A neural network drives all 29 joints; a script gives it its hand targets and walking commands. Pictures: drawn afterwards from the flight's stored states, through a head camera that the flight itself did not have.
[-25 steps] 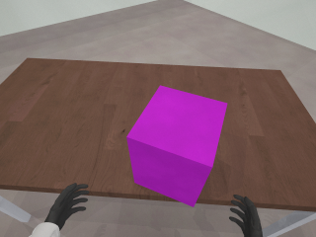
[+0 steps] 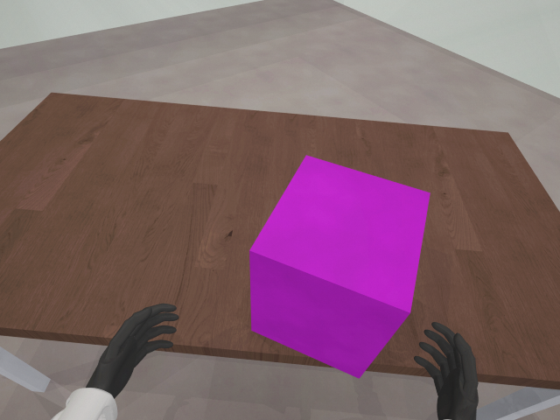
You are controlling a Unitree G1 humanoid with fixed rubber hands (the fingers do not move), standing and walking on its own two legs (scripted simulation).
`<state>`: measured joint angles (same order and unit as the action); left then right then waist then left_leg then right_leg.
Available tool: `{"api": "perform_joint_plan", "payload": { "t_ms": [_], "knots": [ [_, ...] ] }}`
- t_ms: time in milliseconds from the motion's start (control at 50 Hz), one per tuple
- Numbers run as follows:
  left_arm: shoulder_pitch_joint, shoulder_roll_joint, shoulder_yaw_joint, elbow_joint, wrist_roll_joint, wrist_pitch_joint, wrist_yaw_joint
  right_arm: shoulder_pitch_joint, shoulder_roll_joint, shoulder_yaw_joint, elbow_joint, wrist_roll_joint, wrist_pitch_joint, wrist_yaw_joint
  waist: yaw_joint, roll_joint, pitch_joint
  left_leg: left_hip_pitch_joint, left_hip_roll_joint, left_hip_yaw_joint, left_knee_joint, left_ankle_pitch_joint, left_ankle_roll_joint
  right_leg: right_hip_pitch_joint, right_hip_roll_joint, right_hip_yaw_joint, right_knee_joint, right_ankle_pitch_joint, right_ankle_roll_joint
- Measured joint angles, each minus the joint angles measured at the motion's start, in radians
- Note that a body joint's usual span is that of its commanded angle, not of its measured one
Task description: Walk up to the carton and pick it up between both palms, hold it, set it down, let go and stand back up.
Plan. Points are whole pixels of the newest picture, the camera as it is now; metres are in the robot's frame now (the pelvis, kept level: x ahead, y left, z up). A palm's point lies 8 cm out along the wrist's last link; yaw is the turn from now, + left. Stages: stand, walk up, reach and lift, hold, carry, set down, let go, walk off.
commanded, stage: reach and lift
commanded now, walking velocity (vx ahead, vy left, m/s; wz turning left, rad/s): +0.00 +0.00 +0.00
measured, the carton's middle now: (332, 267) +0.35 -0.05 +0.00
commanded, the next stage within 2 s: none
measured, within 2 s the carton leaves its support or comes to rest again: neither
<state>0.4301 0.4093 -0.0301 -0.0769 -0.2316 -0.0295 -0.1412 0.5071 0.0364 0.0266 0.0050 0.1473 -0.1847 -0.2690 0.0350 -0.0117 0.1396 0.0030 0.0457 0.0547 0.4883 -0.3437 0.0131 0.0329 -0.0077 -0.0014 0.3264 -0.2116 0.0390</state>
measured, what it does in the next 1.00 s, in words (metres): stands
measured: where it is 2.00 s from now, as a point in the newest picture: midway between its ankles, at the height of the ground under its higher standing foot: outside the picture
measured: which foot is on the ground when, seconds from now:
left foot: down 0.00-1.00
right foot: down 0.00-1.00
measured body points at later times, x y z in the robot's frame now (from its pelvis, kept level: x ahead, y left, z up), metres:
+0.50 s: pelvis -0.02 +0.00 +0.00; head -0.03 +0.01 +0.45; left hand +0.24 +0.21 +0.07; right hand +0.20 -0.21 +0.06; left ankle -0.04 +0.09 -0.74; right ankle -0.01 -0.16 -0.74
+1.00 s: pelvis -0.01 -0.01 +0.01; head -0.01 +0.00 +0.46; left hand +0.32 +0.19 +0.11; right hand +0.25 -0.23 +0.10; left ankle -0.04 +0.09 -0.74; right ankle -0.01 -0.16 -0.74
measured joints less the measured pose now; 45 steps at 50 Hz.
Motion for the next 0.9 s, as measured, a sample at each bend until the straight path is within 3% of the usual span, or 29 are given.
{"api": "perform_joint_plan", "payload": {
  "t_ms": [240, 620, 900],
  "knots": [
    [-0.095, -0.012, -0.018, -0.022, -0.035, 0.093, 0.02, -0.092, -0.031, -0.037, -0.052, 0.001, 0.132, -0.009, -0.013, 0.012, 0.001, 0.003, -0.01, 0.002, -0.008, 0.014, 0.007, 0.001, -0.009, 0.003, -0.003, 0.011, 0.003],
    [-0.381, -0.011, 0.046, 0.029, -0.056, 0.361, 0.011, -0.274, -0.072, -0.043, -0.219, 0.031, 0.515, -0.044, -0.058, 0.008, -0.047, -0.016, -0.012, 0.009, -0.07, 0.067, -0.002, -0.049, -0.01, 0.01, -0.004, 0.034, 0.0],
    [-0.548, -0.024, 0.09, 0.062, -0.042, 0.467, -0.007, -0.426, -0.11, -0.059, -0.227, 0.082, 0.596, -0.065, -0.081, 0.008, -0.055, -0.046, -0.011, 0.011, -0.093, 0.083, -0.007, -0.087, -0.008, 0.012, -0.01, 0.041, -0.004]
  ]
}}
